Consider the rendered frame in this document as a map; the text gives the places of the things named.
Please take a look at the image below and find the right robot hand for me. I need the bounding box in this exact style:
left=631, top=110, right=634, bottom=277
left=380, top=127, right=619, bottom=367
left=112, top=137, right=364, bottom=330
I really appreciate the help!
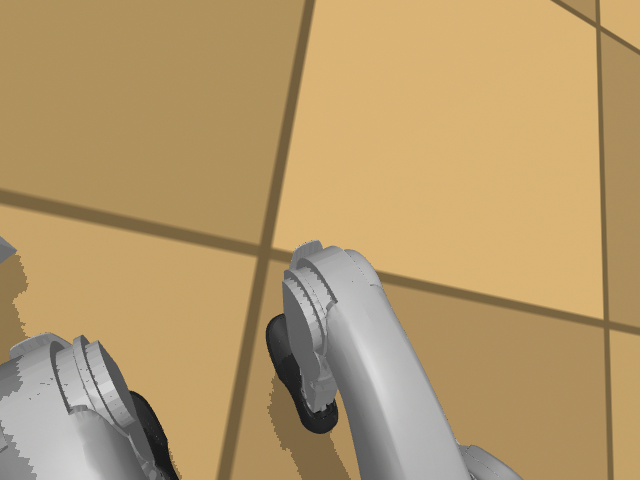
left=455, top=438, right=524, bottom=480

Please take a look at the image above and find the right robot foot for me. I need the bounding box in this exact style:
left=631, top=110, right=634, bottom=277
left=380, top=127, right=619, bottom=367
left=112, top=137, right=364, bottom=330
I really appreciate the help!
left=266, top=313, right=338, bottom=434

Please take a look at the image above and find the left robot foot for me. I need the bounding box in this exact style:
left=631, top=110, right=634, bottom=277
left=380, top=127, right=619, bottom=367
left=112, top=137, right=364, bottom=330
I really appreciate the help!
left=129, top=391, right=179, bottom=480

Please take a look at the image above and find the cube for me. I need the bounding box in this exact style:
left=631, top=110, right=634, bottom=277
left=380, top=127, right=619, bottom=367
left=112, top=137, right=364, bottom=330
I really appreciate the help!
left=0, top=236, right=18, bottom=264

